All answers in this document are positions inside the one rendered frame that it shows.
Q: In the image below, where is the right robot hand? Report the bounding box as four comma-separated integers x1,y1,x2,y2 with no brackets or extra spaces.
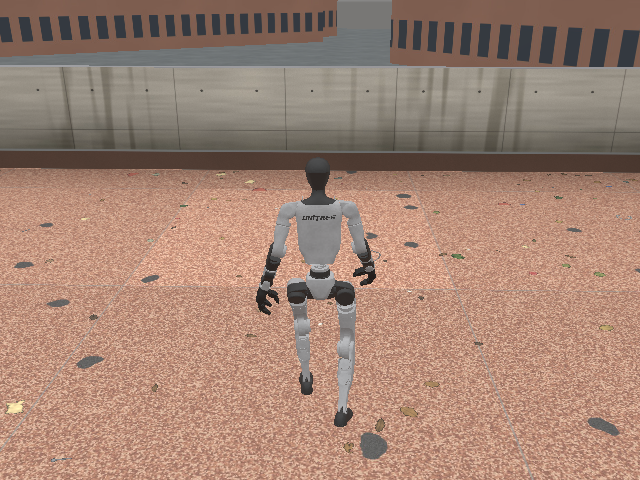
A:
353,267,376,286

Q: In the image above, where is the left robot hand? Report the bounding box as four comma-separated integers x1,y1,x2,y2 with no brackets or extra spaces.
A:
256,287,279,315

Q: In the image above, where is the right robot upper arm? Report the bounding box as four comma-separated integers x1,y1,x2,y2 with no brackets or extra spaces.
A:
339,200,367,254

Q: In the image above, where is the robot left shin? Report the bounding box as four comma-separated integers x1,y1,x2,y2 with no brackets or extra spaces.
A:
294,319,310,382

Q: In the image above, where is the left robot forearm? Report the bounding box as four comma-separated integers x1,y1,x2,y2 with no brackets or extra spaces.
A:
259,242,281,291

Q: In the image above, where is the right robot forearm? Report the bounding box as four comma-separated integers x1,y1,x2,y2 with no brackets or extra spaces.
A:
357,238,375,272

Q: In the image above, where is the left robot upper arm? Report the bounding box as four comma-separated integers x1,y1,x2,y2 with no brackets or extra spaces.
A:
271,201,298,258

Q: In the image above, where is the robot head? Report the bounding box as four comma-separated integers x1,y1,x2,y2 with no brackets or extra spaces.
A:
301,157,336,205

